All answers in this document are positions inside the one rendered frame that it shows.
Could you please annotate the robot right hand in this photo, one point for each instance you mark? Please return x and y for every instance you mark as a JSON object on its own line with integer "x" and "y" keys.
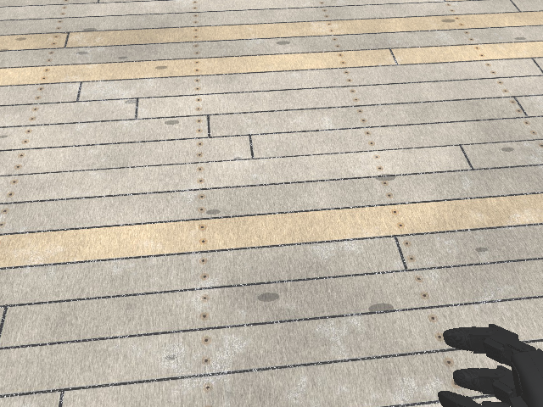
{"x": 520, "y": 387}

